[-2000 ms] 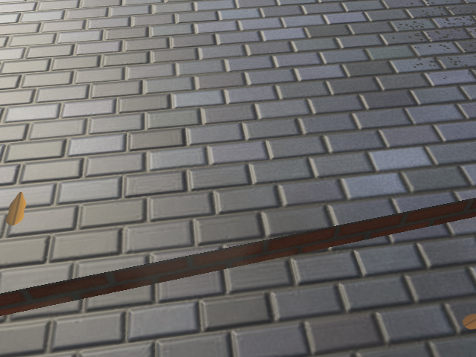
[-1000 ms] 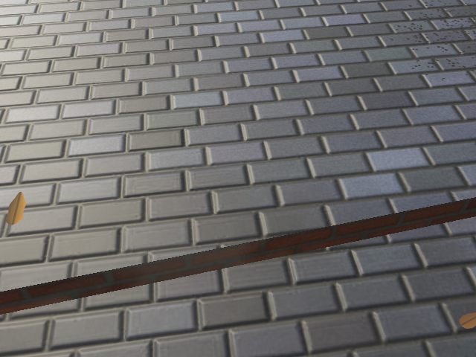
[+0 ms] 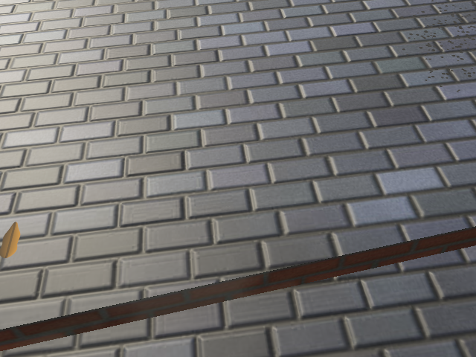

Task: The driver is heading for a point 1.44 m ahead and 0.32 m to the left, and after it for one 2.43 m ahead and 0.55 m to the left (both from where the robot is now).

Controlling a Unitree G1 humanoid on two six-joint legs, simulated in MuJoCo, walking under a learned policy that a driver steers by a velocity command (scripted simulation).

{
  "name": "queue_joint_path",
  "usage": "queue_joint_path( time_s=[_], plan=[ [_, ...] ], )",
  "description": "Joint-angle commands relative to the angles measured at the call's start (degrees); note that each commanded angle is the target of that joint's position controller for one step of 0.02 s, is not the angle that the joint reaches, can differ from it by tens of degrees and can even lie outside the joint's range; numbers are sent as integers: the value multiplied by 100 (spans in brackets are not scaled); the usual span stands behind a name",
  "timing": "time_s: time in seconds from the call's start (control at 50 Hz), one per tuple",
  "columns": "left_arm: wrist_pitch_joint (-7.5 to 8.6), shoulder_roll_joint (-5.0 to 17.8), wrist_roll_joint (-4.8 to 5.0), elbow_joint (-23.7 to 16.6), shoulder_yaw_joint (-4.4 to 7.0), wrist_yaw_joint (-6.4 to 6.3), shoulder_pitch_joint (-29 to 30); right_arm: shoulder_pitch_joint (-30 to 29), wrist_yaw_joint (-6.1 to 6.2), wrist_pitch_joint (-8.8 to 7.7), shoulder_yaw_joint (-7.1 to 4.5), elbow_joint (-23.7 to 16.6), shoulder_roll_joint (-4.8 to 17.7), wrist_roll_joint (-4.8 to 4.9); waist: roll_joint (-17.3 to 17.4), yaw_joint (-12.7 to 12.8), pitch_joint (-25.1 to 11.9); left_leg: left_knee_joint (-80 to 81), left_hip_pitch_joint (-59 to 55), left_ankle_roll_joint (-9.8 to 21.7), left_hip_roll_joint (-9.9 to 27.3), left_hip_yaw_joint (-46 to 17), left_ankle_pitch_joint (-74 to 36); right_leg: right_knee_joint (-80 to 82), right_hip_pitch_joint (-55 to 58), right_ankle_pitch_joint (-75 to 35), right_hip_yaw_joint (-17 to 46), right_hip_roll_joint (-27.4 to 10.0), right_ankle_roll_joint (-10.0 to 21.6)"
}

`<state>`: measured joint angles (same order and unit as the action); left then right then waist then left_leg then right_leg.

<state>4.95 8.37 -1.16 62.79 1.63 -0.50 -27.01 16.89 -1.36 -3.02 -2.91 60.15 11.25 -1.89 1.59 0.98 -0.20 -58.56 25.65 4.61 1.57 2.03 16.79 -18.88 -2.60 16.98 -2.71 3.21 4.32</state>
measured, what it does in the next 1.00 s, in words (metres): walks ahead, turning left: left foot, then right foot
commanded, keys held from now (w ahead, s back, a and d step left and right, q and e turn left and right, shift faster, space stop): w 0.28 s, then w+q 0.72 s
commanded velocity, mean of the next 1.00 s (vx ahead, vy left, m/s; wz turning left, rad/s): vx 0.48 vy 0.00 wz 0.30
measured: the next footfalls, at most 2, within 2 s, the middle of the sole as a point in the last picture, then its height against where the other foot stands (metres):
left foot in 0.28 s outside the picture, level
right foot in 0.80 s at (286, 333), level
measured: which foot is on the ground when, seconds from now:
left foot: up 0.00-0.26, down 0.28-0.80, up 0.82-1.00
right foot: down 0.00-0.26, up 0.28-0.78, down 0.80-1.00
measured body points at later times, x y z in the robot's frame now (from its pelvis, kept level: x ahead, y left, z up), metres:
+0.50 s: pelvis +0.27 +0.03 +0.00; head +0.29 +0.04 +0.45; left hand +0.35 +0.27 -0.14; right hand +0.26 -0.22 -0.15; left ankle +0.27 +0.07 -0.74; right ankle +0.29 -0.12 -0.67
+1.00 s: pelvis +0.52 +0.02 -0.01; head +0.55 +0.01 +0.44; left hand +0.47 +0.27 -0.14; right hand +0.73 -0.18 -0.13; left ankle +0.47 +0.12 -0.55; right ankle +0.55 -0.07 -0.74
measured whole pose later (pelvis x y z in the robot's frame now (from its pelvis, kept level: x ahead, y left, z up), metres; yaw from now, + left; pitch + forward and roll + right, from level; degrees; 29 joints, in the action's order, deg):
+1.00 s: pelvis +0.52 +0.02 -0.01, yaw +20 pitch +2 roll -1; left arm 5.5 10.9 -2.2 54.0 3.1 -0.6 -19.2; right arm 11.2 -0.7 -0.7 -4.4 44.3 13.2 -2.3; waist 3.9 -0.4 -0.3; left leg -95.4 45.5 5.5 0.3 -1.0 18.9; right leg -25.3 -13.2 14.0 -8.5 0.4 2.4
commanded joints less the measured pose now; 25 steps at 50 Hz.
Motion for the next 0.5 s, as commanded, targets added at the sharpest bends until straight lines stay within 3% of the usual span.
queue_joint_path(
  time_s=[0.02, 0.06, 0.12, 0.16, 0.2, 0.24, 0.26, 0.28, 0.3, 0.32, 0.34, 0.36, 0.4, 0.44, 0.5],
  plan=[
    [122, 482, 25, 21, 22, -24, -582, -364, -72, -44, -39, -390, 171, -1, -573, -49, 720, -152, 1697, -86, 146, 104, -462, 1044, 679, -2168, 1280, -1446, 502],
    [145, 472, 28, 76, -18, -25, -722, -857, -71, -9, -11, -609, 117, 18, -631, -3, 720, 198, 1702, -144, 55, 305, -623, 977, 603, -3045, 945, -1333, 495],
    [160, 517, 29, 70, -62, -56, -686, -1741, -74, 4, 80, -974, 21, 59, -737, 106, 908, 1449, 1287, -153, -95, 555, -952, 1034, 246, -3506, 662, -1198, 473],
    [188, 640, 22, 94, -53, -78, -696, -1958, -54, 12, 106, -1092, 65, 97, -858, 102, 894, 2132, 702, -33, -239, 692, -1053, 994, 185, -4033, 579, -1258, 464],
    [229, 801, 33, 93, -25, -93, -569, -1642, 18, -7, 41, -1060, 279, 104, -883, -133, 638, 2416, -35, 188, -447, 744, -1001, 484, 354, -5473, 476, -1379, 411],
    [216, 947, 27, 72, 20, -110, -387, -445, 104, -83, -97, -691, 544, 117, -846, -655, -28, 2719, -1195, 405, -660, 643, -997, -906, 576, -6322, 386, -1382, 324],
    [189, 961, 55, 43, 21, -100, -257, 368, 154, -124, -172, -424, 653, 77, -750, -1021, -432, 3084, -2215, 516, -496, 490, -1200, -1977, 198, -5704, 282, -1249, 270],
    [174, 748, 67, -82, -37, -61, -322, 1166, 200, -144, -291, -272, 1062, -66, -256, -1212, -989, 3217, -3391, 731, 645, -746, -136, -3551, -783, -3664, 136, -974, 259],
    [127, 94, 210, -134, -106, 18, -1043, 1241, 141, -116, -382, -278, 1459, -152, 1052, -710, -1478, 3864, -4525, 1708, 2249, -3853, 203, -5842, -2719, 1139, 23, 135, 66],
    [107, 685, 41, -213, 31, 28, -439, 684, 67, -68, -343, -305, 1198, 103, 244, -631, -1046, 4523, -3891, 1615, 1929, -4248, 1226, -6089, -3250, 783, 615, -165, 192],
    [132, 764, -9, -467, 71, 59, 209, 9, 39, -83, -236, -441, 871, 173, 150, -419, -140, 4712, -2985, 1424, 1749, -3369, 1191, -5771, -3450, 131, 557, -477, 214],
    [165, 711, -37, -530, 76, 68, 489, -209, 17, -132, -157, -449, 571, 158, -176, -282, 213, 4880, -2311, 1284, 1506, -2860, 344, -5447, -3217, -194, 526, -640, 193],
    [86, 535, -132, -554, 77, 92, 457, -92, 78, -219, -54, -310, 314, 147, -183, 44, 325, 4940, -1619, 1061, 1054, -2043, -1005, -4914, -2659, -283, 523, -807, 26],
    [2, 435, -142, -661, 79, 118, 533, 177, 129, -292, -48, -231, 404, 146, -97, 137, 265, 4904, -1548, 1063, 892, -1692, -1875, -4511, -2578, -239, 427, -802, -148],
    [-105, 518, -159, -982, 99, 135, 1226, 444, 157, -294, -95, -256, 675, 169, 8, 68, 393, 5006, -1412, 1069, 741, -1469, -1946, -3812, -2929, -532, 238, -800, -404]
  ],
)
